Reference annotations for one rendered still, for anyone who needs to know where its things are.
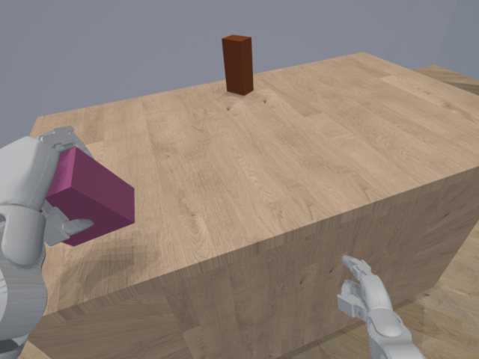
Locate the robot left hand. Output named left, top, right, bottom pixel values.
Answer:
left=0, top=126, right=94, bottom=246

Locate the sponge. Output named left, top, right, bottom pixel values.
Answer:
left=40, top=147, right=135, bottom=247

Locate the robot left forearm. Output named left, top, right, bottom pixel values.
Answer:
left=0, top=204, right=47, bottom=359

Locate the robot right forearm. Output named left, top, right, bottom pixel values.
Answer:
left=366, top=308, right=426, bottom=359

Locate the robot right hand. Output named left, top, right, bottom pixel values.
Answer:
left=337, top=255, right=393, bottom=322

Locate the table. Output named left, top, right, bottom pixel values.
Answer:
left=27, top=52, right=479, bottom=359

